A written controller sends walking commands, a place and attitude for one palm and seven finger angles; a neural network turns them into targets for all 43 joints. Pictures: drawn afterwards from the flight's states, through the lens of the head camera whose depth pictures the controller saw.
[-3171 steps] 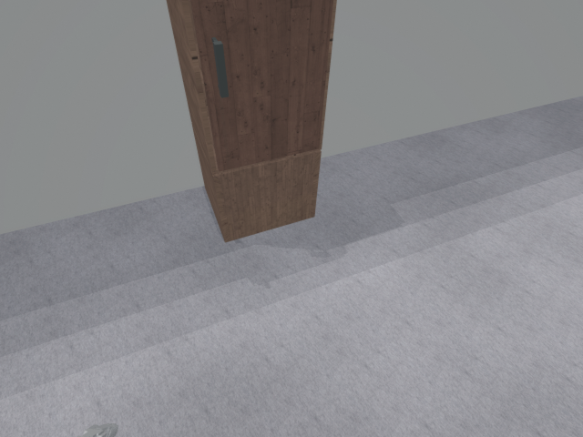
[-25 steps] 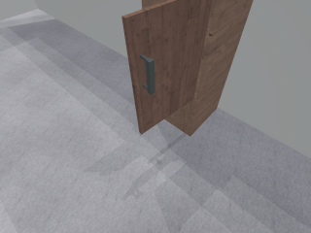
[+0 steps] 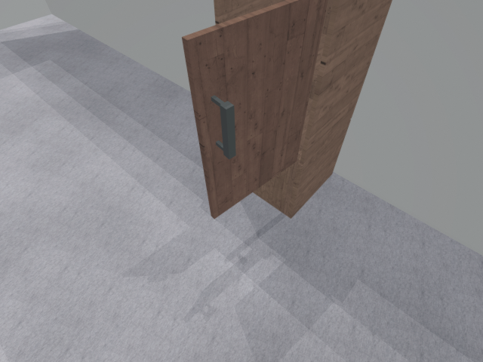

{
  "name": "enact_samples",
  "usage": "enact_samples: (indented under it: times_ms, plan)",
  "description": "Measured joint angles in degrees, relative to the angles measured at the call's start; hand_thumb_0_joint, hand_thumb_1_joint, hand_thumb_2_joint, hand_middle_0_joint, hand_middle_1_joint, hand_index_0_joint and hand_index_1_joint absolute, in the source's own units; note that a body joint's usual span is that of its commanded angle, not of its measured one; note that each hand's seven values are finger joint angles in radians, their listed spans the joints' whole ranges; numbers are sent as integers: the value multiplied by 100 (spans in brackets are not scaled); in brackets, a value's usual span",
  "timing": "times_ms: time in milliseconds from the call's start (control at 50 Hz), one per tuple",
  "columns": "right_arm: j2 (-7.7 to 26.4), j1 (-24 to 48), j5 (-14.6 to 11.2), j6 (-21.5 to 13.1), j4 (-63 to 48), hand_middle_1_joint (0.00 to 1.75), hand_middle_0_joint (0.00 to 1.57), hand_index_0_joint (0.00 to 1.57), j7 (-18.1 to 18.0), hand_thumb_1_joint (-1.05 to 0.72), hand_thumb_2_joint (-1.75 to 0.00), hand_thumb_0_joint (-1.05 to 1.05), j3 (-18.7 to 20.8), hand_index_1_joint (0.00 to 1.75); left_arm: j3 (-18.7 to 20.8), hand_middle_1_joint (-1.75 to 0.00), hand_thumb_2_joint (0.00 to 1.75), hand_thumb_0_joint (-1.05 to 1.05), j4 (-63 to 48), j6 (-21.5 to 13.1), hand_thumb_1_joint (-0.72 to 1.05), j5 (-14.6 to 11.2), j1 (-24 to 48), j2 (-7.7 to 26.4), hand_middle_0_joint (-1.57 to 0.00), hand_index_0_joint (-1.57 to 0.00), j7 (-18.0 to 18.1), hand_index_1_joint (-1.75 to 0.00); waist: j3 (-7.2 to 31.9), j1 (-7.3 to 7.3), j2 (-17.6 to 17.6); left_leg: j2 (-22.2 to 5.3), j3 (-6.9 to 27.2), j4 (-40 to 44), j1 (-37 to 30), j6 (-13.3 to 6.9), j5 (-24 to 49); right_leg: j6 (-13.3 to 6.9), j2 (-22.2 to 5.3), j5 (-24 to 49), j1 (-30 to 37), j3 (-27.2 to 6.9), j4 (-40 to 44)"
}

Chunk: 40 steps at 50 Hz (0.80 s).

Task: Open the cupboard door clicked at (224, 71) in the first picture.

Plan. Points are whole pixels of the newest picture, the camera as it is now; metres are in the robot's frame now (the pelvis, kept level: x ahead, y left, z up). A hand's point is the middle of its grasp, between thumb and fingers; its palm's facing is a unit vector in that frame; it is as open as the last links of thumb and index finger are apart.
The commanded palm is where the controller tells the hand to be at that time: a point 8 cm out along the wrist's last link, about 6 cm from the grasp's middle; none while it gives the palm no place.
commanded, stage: look to check the result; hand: left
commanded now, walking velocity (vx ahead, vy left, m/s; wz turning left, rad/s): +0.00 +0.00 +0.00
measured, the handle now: (223, 127) +0.60 +0.08 +0.03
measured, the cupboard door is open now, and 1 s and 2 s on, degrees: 83 83 83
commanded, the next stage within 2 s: stand and wait in 0.50 s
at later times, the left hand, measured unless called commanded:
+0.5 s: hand out of the picture +0.10 +0.22 -0.16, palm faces +0.00 -0.94 -0.33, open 7.4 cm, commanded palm none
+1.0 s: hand out of the picture +0.09 +0.21 -0.16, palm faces -0.01 -0.95 -0.31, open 7.4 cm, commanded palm none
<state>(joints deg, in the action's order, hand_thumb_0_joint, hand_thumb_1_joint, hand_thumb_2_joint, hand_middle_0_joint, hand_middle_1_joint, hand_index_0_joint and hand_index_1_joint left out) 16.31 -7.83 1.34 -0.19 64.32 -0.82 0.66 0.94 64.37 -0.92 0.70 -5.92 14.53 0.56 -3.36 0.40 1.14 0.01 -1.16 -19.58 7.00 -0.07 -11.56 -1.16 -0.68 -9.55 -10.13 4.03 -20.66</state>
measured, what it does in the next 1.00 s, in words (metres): stands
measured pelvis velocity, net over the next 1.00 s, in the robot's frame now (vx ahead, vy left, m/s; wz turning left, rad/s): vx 0.02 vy -0.02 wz -0.01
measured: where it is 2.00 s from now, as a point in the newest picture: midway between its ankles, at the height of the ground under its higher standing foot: outside the picture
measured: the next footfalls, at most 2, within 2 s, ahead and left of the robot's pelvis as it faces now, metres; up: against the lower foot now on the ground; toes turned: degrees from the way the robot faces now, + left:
none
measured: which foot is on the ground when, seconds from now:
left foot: down 0.00-1.00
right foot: down 0.00-1.00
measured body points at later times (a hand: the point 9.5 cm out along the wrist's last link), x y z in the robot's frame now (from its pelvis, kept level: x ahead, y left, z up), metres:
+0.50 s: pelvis +0.03 -0.01 +0.00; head +0.05 -0.03 +0.45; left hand +0.10 +0.27 -0.13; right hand +0.09 -0.29 -0.15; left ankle -0.01 +0.12 -0.75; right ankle +0.02 -0.10 -0.75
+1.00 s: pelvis +0.02 -0.02 +0.00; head +0.04 -0.03 +0.45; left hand +0.09 +0.26 -0.14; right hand +0.07 -0.29 -0.15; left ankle -0.01 +0.12 -0.75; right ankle +0.02 -0.10 -0.75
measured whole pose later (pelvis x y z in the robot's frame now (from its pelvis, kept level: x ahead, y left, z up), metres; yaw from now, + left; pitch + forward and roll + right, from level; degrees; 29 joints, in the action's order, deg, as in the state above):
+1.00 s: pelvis +0.02 -0.02 +0.00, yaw +0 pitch -1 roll +0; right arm 16.0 -8.7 1.2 0.2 65.5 -1.3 0.1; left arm 0.8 65.0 -1.1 0.4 -7.2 15.3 0.9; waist -3.3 0.4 1.4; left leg -1.9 -1.2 -16.6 3.1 1.5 -12.1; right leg -2.5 1.3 -10.2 -6.5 4.1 -18.0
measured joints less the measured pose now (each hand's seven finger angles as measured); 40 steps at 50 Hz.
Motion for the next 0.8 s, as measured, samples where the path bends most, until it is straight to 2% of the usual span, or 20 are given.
enact_samples:
  times_ms: [300,800]
  plan:
    - [84,130,-17,25,14,30,20,20,-23,-91,-90,0,-30,30,16,-30,90,1,76,-11,90,-17,-61,175,-21,-20,35,-30,-5,-40,63,-82,49,190,-239,80,-70,-61,87,-103,233,51,157]
    - [20,5,-14,36,79,30,20,20,-39,-91,-90,0,-55,30,-17,-30,90,1,40,-22,90,-23,-50,78,-21,-20,32,-30,-6,-2,36,-176,14,296,-379,154,-74,-131,187,-97,350,21,257]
